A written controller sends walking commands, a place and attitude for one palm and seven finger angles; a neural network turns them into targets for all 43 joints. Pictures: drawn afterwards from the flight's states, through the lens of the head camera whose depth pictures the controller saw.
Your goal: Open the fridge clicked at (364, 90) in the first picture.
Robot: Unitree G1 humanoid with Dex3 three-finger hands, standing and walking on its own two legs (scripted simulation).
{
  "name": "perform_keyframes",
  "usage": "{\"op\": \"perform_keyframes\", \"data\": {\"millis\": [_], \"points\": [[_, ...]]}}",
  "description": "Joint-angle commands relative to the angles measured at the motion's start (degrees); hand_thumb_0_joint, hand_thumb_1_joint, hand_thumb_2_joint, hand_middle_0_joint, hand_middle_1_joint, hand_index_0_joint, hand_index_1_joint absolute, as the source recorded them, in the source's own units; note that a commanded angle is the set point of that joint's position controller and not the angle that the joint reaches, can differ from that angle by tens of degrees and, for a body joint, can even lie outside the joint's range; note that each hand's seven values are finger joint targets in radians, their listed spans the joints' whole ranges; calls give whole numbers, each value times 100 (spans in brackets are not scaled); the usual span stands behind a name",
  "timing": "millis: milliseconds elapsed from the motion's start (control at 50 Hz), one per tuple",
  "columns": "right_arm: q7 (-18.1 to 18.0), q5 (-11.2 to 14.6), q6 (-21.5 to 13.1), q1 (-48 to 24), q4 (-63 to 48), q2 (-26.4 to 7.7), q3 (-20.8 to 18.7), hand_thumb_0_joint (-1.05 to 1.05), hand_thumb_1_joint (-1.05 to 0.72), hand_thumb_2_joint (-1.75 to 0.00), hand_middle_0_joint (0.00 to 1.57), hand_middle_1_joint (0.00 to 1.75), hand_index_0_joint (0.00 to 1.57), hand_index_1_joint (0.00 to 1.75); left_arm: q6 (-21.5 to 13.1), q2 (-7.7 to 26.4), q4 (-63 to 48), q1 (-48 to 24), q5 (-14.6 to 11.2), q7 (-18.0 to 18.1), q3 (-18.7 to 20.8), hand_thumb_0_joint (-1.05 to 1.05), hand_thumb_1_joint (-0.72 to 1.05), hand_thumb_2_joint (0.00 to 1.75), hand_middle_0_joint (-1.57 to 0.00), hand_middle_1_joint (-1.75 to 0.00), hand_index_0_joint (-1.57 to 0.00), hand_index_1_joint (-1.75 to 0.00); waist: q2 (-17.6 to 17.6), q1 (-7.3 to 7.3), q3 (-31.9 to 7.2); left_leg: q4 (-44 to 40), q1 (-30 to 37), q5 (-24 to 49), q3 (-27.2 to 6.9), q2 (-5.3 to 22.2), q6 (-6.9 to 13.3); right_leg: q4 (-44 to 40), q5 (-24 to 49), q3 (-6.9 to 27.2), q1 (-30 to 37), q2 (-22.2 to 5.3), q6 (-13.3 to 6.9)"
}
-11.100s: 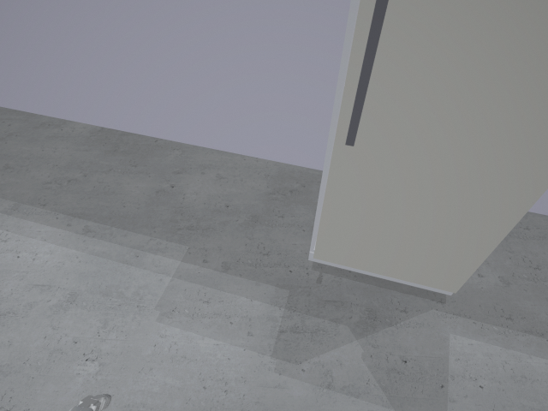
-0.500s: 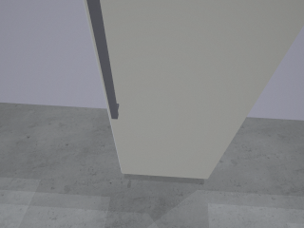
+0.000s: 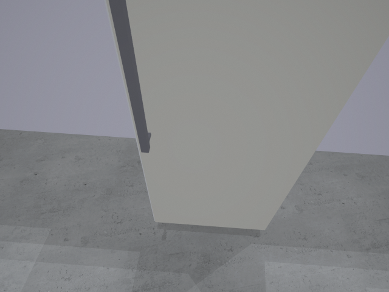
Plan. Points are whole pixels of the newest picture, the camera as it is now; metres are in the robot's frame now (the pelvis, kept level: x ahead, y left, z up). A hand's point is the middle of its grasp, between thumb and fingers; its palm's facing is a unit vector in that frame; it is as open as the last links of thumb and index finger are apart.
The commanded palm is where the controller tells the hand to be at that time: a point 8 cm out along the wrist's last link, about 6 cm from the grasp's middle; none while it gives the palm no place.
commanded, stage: look again from close up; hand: left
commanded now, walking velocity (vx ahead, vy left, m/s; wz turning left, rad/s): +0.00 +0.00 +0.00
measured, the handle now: (134, 69) +0.51 +0.18 +0.20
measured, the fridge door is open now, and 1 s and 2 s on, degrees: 0 0 0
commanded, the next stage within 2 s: raise the hand to about handle height in 0.20 s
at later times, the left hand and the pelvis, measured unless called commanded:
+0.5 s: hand (105, 263) +0.18 +0.20 -0.04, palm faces +0.22 -0.96 -0.19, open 7.5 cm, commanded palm +0.11 +0.23 -0.04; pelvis +0.00 +0.01 -0.01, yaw +0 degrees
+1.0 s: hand (98, 248) +0.19 +0.19 +0.03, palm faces -0.01 -1.00 -0.10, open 10.3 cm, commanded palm +0.15 +0.26 +0.03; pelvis -0.02 +0.00 -0.06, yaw +2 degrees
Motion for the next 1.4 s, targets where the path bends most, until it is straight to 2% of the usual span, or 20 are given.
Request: {"op": "perform_keyframes", "data": {"millis": [0, 260, 280, 300, 320, 340, 380, 460, 480, 540, 580, 620, 700, 820, 900, 980, 1020, 1120, 1240, 1380], "points": [[-3, -2, -61, 476, -124, -469, -58, 0, -90, -90, 20, 30, 20, 30, -38, 507, -126, 448, -19, 39, 80, 0, 90, 90, -20, -30, -20, -30, 112, -10, 457, -452, -666, 377, -369, 400, 146, -607, -33, 862, 177, -762, -5], [-11, 0, -75, 409, -141, -524, -70, 0, -90, -90, 20, 30, 20, 30, -45, 544, -107, 424, -23, 25, 90, 0, 90, 90, -20, -30, -20, -30, 95, 1, 364, -423, -619, 471, -391, 409, 146, -573, 68, 840, 246, -774, -2], [55, -33, -49, -43, -803, -1262, -169, 0, -90, -90, 20, 30, 20, 30, -147, 1525, -501, 251, 68, 38, 21, 0, 90, 90, -20, -30, -20, -30, 205, -253, 929, -106, -575, 971, -569, 193, 96, -453, 878, 918, -179, -651, 48], [-197, 243, -1027, -497, -2696, -1807, -5, 0, -90, -90, 20, 30, 20, 30, -1194, 1746, -8817, -3906, -1300, 78, 467, 0, 88, 89, -20, -32, -20, -32, 1703, -685, -2591, -99, 901, 1067, 111, -109, 299, -85, 747, 923, 365, -217, 231], [-341, 262, -1524, -728, -2450, -1409, 114, 0, -90, -90, 20, 30, 20, 30, -752, 1601, -7624, -1604, -952, 409, 417, 0, 85, 88, -20, -33, -20, -33, 1943, -210, -2166, -273, 607, 797, 185, -27, 190, 315, 192, 521, 259, -167, 59], [-303, 211, -1600, -823, -1889, -1415, 45, 0, -90, -90, 20, 30, 20, 30, -392, 567, -5642, -688, -917, 553, 18, 0, 83, 87, -21, -34, -21, -34, 1283, -288, -845, -326, -214, 207, 111, 52, 125, 141, -119, 367, -240, -191, 75], [-328, 491, -1741, -718, -2457, -1384, -74, 0, -90, -90, 20, 30, 20, 30, 47, -308, -6088, 72, -1146, 464, -620, 0, 78, 85, -21, -37, -21, -37, -199, -361, 294, -250, -992, -424, -283, 63, 247, 57, -706, 271, -581, -194, 147], [-283, 151, -2250, -536, -2836, -1569, -372, 0, -90, -90, 20, 30, 20, 30, -952, 311, -6477, 479, -1035, 228, -42, 0, 69, 81, -22, -43, -22, -43, -1390, -269, -353, 874, -1451, -238, -346, -134, 277, 444, -1337, 535, -1287, -297, 324], [-180, 147, -2256, -569, -3017, -1516, -440, 0, -90, -90, 20, 30, 20, 30, -1176, 297, -6092, 1237, -1093, 25, 180, 0, 67, 80, -22, -45, -22, -45, -1286, 18, -438, 1066, -1730, -49, -334, -164, 203, 668, -1162, 610, -1167, -328, 269], [137, 74, -2154, -869, -3248, -1483, -546, 0, -90, -90, 20, 30, 20, 30, -2201, 198, -5632, 2451, -1506, -882, 615, 0, 60, 77, -22, -50, -22, -50, -1378, 304, -676, 1953, -2733, 107, -248, -220, -10, 1701, 246, 718, -1244, -417, 281], [351, 73, -2057, -944, -3462, -1534, -646, 0, -90, -90, 20, 30, 20, 30, -2937, 775, -5896, 2625, -1623, -1551, 1308, 0, 55, 75, -22, -53, -22, -53, -504, 461, -1192, 2455, -3021, 456, -164, -302, -93, 2423, 1309, 853, -1040, -445, 153], [401, 53, -1887, -1356, -3901, -1564, -662, 0, -90, -90, 20, 30, 20, 30, -2899, 1244, -6594, 2585, -1420, -1707, 1569, 0, 50, 73, -23, -55, -23, -55, 463, 615, -1533, 2544, -3063, 649, 44, -370, -6, 2699, 1476, 836, -1023, -387, 71], [253, 109, -1609, -1274, -4358, -1482, -610, 0, -90, -90, 20, 30, 20, 30, -2479, 1313, -8236, 1387, -1556, -1352, 1592, 0, 41, 69, -24, -62, -24, -62, 483, 227, -1520, 2572, -2880, 296, -68, -283, 142, 2432, 337, 843, -1487, -194, 170], [-62, 164, -1949, -783, -3889, -1593, -407, 0, -90, -90, 20, 30, 20, 30, -3169, 907, -9063, -231, -1790, -1477, 731, 0, 27, 63, -25, -70, -25, -70, 485, -511, -1324, 2892, -2462, -86, -507, -68, 190, 2328, -315, 704, -2384, -24, 193], [-217, 288, -2080, -740, -3776, -1698, -307, 0, -90, -90, 20, 30, 20, 30, -2447, 1311, -8321, -267, -1689, -2006, 761, 0, 18, 59, -25, -76, -25, -76, 434, -492, -1305, 2610, -2438, -475, -569, -75, 187, 2018, -795, 677, -2188, -59, 230], [-355, 355, -1853, -1085, -3975, -1577, -299, 0, -90, -90, 20, 30, 20, 30, -1023, 2039, -7599, 798, -1724, -1977, 2027, 0, 8, 55, -26, -82, -26, -82, -17, 192, -1779, 2070, -2303, -68, -474, -154, 148, 1657, -573, 715, -1001, -191, 261], [-395, 359, -1745, -1215, -4105, -1425, -226, 0, -90, -90, 20, 30, 20, 30, -673, 1933, -7944, 828, -1983, -1789, 2310, 0, 4, 53, -26, -86, -26, -86, -56, 383, -1828, 1889, -2169, 165, -411, -161, 98, 1561, -326, 688, -675, -249, 296], [-339, 291, -1976, -1052, -3905, -1412, -169, 0, -90, -90, 20, 30, 20, 30, -1142, 1685, -8632, 304, -2239, -1241, 2342, 0, -8, 48, -27, -93, -27, -93, 27, 261, -1358, 1565, -1871, 535, -452, -72, 24, 1509, 184, 414, -719, -109, 263], [-335, 333, -2204, -862, -3652, -1687, -201, 0, -90, -90, 20, 30, 20, 30, -1391, 1785, -8289, -227, -1938, -1569, 1737, 0, -22, 42, -28, -102, -28, -102, 301, -84, -819, 1388, -1636, 18, -454, -67, 76, 1182, -417, 499, -994, -95, 264], [-557, 392, -2134, -1096, -3609, -1713, -156, 0, -90, -90, 20, 30, 20, 30, -838, 2653, -8300, -1291, -2132, -1634, 2674, 0, -38, 35, -29, -112, -29, -112, 539, 214, -1157, 972, -1121, 221, -437, -110, 96, 792, -344, 539, -249, -138, 229]]}}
